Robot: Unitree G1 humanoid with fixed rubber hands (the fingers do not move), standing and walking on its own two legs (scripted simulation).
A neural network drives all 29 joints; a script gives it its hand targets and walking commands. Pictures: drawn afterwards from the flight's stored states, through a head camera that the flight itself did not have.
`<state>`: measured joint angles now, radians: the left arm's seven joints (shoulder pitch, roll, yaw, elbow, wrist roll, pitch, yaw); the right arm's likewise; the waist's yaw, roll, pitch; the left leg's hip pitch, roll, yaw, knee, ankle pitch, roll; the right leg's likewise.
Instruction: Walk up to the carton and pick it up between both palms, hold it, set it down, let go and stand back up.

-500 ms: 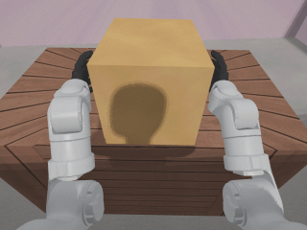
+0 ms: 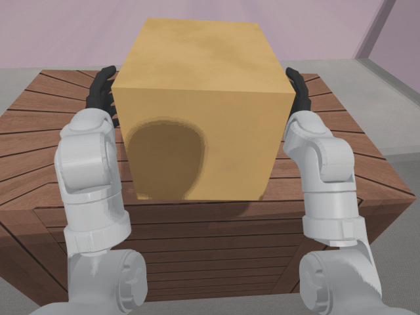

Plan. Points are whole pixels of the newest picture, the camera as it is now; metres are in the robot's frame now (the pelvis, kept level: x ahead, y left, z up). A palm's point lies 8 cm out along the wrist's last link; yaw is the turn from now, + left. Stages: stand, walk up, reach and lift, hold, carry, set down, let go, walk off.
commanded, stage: hold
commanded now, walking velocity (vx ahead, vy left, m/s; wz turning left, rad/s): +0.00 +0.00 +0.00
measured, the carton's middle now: (201, 104) +0.42 +0.00 +0.22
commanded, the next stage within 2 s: none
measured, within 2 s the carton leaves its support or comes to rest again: neither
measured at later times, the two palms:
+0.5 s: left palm (114, 122) +0.37 +0.14 +0.22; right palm (291, 118) +0.39 -0.16 +0.21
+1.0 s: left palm (68, 139) +0.30 +0.18 +0.25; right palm (277, 100) +0.36 -0.12 +0.27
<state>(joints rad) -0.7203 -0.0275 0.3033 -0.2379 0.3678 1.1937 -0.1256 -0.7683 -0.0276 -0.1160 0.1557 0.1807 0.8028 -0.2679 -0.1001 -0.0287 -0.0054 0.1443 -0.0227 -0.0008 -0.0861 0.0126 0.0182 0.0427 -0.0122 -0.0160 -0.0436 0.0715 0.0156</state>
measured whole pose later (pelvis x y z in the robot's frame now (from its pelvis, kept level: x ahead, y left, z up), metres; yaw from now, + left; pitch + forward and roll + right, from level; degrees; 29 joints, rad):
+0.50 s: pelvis +0.03 -0.01 +0.00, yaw +0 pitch -3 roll +0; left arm -0.63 -0.05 0.29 -0.36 0.35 1.21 -0.11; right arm -0.72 -0.06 -0.05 0.09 0.21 0.79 -0.27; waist -0.12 -0.02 0.04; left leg 0.16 -0.01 -0.01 -0.09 -0.02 0.01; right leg 0.08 0.00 -0.02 -0.09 0.06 0.01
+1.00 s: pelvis -0.01 -0.03 -0.01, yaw +5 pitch -10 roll -1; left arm -0.72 0.02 0.28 -0.08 0.38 1.13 -0.14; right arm -0.85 -0.07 -0.08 0.43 0.24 0.67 -0.27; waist -0.05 -0.09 -0.03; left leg 0.05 0.02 -0.10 0.28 -0.17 -0.03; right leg 0.05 0.02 -0.12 0.17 -0.06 -0.04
